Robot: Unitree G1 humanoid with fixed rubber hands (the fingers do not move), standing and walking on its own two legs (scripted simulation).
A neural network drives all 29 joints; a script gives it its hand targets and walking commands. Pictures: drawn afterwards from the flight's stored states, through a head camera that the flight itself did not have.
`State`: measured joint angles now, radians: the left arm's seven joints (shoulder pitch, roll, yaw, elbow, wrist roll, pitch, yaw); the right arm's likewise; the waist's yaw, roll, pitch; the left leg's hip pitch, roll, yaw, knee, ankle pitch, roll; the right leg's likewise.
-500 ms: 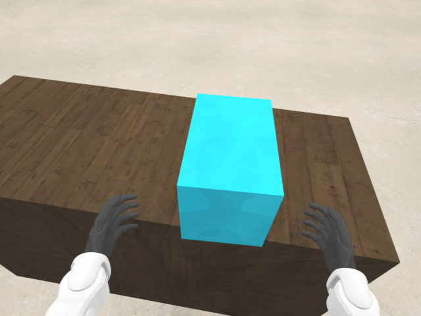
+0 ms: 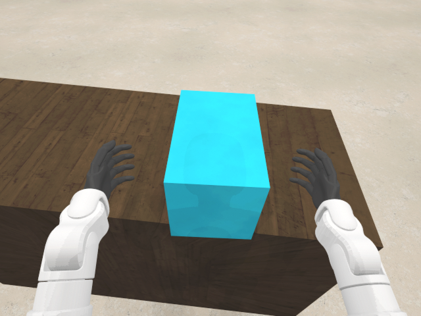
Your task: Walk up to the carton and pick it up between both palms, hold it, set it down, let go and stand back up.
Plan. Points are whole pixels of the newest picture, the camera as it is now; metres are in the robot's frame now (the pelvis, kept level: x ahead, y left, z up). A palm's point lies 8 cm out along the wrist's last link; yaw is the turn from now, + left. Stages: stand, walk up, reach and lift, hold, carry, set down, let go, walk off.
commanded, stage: reach and lift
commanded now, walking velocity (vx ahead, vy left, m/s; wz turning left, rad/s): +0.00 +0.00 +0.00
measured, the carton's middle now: (214, 161) +0.46 -0.01 +0.03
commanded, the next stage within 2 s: none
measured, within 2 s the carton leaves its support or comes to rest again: neither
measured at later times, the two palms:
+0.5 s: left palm (98, 129) +0.40 +0.20 +0.18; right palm (315, 138) +0.41 -0.19 +0.16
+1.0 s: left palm (108, 121) +0.43 +0.19 +0.17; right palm (306, 129) +0.43 -0.18 +0.16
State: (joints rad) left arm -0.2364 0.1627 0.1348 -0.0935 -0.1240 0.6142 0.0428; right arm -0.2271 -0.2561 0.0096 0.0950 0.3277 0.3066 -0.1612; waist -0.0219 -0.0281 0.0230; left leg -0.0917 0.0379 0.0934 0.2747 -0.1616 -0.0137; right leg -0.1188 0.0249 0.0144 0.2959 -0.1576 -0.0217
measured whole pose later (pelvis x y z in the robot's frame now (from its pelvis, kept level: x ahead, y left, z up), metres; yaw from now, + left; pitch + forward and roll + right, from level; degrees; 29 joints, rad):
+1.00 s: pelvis +0.00 +0.00 +0.00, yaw +1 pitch +5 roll -1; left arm -0.93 0.25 0.09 0.84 -0.11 0.36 0.07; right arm -0.96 -0.31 0.05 1.02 0.38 0.22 -0.11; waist -0.02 0.00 -0.08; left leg -0.26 0.05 0.04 0.37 -0.19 -0.01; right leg -0.23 0.04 -0.01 0.29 -0.14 -0.02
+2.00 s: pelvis -0.01 +0.00 -0.01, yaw +2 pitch +15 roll -1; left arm -1.03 0.08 0.16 1.31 -0.01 -0.16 0.14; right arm -0.97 -0.12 -0.15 1.25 0.14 -0.10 -0.15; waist -0.02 -0.01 -0.20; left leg -0.55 0.04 0.02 0.48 -0.20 -0.02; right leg -0.53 0.03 -0.03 0.43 -0.17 -0.03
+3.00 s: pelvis +0.01 +0.01 +0.00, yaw +0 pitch +0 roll -1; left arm -0.71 -0.16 0.48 0.67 0.44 0.11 0.00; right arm -0.70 0.12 -0.54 0.85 -0.35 -0.15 -0.03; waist -0.04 -0.03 0.04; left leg -0.11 0.03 0.07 0.30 -0.20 0.00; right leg -0.10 0.01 -0.06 0.25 -0.15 -0.01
